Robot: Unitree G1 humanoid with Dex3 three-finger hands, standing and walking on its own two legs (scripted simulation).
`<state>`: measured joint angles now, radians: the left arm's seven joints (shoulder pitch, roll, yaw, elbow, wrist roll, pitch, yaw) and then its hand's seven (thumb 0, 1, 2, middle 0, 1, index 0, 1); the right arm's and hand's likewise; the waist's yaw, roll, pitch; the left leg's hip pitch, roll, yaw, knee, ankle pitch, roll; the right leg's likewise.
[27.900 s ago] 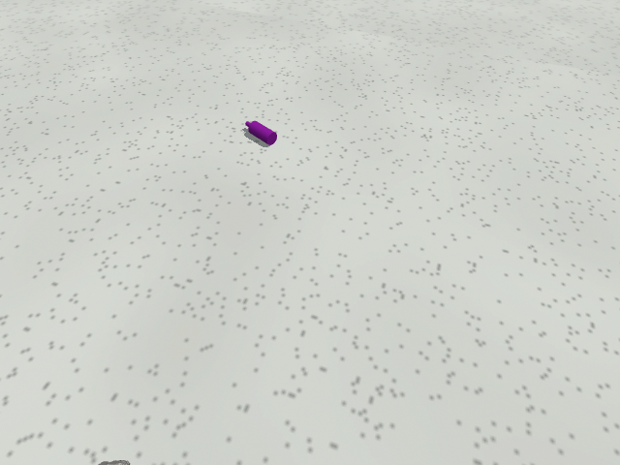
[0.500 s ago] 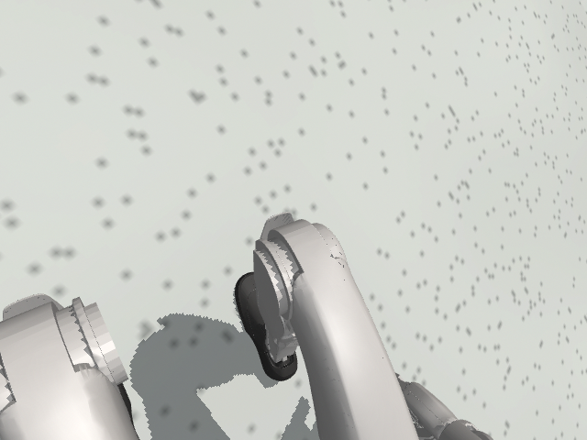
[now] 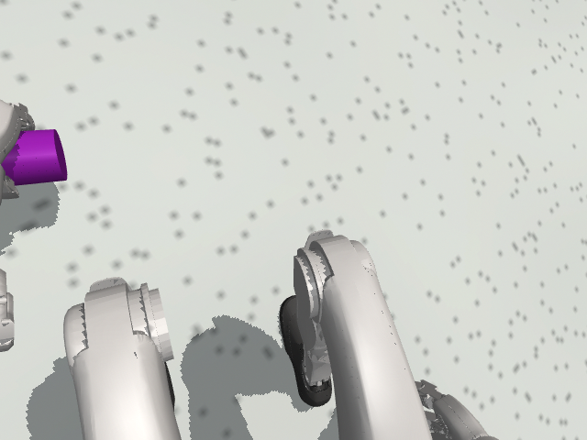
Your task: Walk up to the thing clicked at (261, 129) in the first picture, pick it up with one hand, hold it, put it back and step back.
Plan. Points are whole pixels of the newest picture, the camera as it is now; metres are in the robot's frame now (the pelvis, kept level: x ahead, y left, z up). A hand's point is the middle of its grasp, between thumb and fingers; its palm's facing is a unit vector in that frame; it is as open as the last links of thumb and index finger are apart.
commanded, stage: settle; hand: left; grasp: from above
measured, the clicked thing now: out of the picture +0.48 +0.34 -0.21
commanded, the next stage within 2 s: lift in 0.30 s
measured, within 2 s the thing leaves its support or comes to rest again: neither
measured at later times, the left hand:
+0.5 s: hand out of the picture +0.46 +0.29 -0.13, palm faces -0.46 -0.05 -0.89, open 9.6 cm
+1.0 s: hand out of the picture +0.40 +0.31 -0.01, palm faces -0.49 -0.09 -0.87, open 9.6 cm
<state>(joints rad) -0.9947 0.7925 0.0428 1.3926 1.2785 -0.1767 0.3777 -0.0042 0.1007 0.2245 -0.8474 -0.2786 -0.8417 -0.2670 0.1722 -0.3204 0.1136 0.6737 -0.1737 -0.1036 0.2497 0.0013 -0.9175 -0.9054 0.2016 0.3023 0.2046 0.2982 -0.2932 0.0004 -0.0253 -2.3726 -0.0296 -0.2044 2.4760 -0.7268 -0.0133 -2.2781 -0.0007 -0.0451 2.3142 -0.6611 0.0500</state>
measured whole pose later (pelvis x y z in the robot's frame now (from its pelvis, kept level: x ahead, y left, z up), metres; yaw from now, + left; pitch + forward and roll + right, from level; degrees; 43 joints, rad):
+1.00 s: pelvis -0.01 +0.00 +0.10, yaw +6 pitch +35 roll -8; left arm -0.73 0.66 -0.02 0.91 1.08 -0.20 0.00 0.00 0.10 0.24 -0.84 -0.28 -0.84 -0.27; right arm 0.19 -0.28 0.00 0.62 -0.04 0.08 0.08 0.00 -0.92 -0.91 0.20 0.30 0.21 0.30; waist -0.15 0.05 -0.15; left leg -2.08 -0.01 -0.11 2.12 -0.66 0.00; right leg -2.01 -0.04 0.00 2.01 -0.62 0.07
